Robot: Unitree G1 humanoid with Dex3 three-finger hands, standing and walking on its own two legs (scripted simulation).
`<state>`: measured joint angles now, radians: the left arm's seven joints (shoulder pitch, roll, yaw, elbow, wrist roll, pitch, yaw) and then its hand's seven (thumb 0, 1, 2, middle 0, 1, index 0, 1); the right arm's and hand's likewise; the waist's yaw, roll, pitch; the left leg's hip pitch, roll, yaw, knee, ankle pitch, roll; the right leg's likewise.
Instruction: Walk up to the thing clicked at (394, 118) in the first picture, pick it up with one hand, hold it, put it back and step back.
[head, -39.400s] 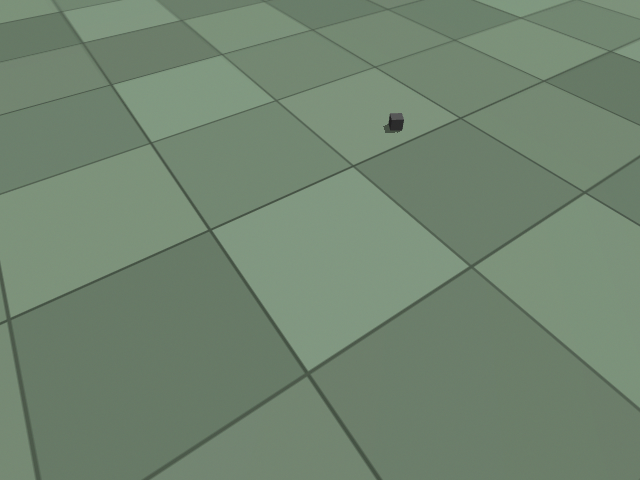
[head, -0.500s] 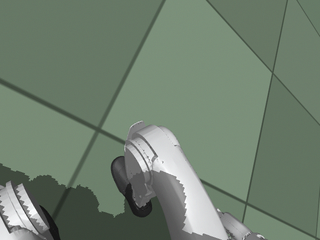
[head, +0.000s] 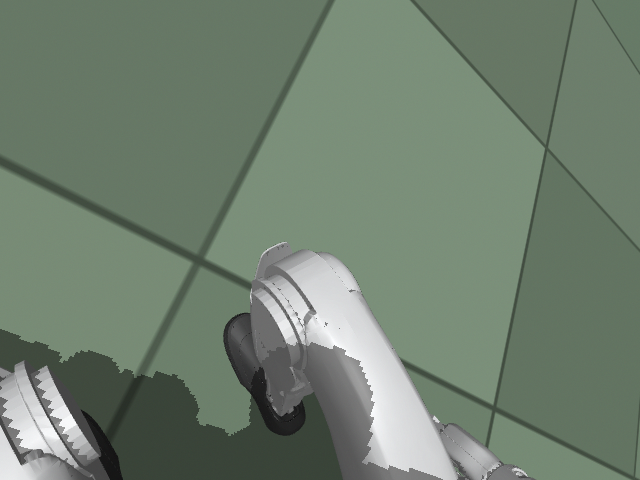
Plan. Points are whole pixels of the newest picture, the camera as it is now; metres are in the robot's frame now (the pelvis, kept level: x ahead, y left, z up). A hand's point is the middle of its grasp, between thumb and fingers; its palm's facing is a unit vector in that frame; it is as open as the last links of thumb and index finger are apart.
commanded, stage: settle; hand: left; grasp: from above
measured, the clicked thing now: out of the picture +0.48 +0.37 -0.28
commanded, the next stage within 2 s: lift in 0.76 s
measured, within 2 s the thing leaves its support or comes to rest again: leaves its support in 0.26 s
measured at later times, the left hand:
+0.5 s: hand out of the picture +0.48 +0.38 -0.19, palm faces -0.35 -0.16 -0.93, open 9.3 cm
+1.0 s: hand out of the picture +0.46 +0.38 -0.12, palm faces -0.41 -0.15 -0.90, open 9.2 cm
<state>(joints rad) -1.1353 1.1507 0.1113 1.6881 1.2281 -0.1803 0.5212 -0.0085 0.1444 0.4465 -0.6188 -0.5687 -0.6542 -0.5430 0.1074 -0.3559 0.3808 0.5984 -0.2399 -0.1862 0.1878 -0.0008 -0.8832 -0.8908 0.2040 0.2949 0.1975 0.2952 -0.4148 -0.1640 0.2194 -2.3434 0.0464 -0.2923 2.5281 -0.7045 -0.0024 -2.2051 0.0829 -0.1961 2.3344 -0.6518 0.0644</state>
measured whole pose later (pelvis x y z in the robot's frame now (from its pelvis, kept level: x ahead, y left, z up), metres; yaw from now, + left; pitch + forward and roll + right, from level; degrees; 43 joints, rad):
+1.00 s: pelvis +0.00 -0.01 +0.02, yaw +6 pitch +33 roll -11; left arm -1.01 0.87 0.09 1.25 1.16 -0.07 0.17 0.00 0.14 0.32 -0.76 -0.41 -0.80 -0.38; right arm 0.19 -0.32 0.16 0.60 -0.12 -0.01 0.15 0.00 -0.90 -0.89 0.20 0.29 0.20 0.30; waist -0.28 -0.01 0.01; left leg -2.35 0.02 -0.18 2.40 -0.65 0.00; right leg -2.23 0.03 -0.12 2.29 -0.65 0.04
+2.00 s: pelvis +0.01 -0.01 +0.31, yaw +15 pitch +21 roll -3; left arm -0.42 0.48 -0.11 0.78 0.98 0.04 0.08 0.00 0.13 0.36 -0.73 -0.46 -0.77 -0.43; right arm 0.22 -0.24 0.00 0.70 0.04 0.01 -0.05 0.01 -0.89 -0.89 0.21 0.30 0.20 0.30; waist -0.09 0.05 -0.16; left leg -1.28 0.04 -0.04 1.43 -0.52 0.00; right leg -1.23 0.01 -0.02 1.38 -0.52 0.02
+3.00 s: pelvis +0.09 +0.02 +0.44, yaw +14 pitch +7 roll +0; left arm -0.34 0.35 -0.22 0.82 0.99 0.08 0.09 0.00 0.14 0.34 -0.75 -0.44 -0.79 -0.40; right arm 0.25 -0.25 -0.04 0.73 0.05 0.01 -0.03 0.01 -0.89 -0.89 0.20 0.30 0.20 0.30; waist -0.03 0.04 -0.07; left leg -0.46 0.03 0.03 0.67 -0.33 0.00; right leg -0.44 -0.01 0.03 0.65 -0.33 0.03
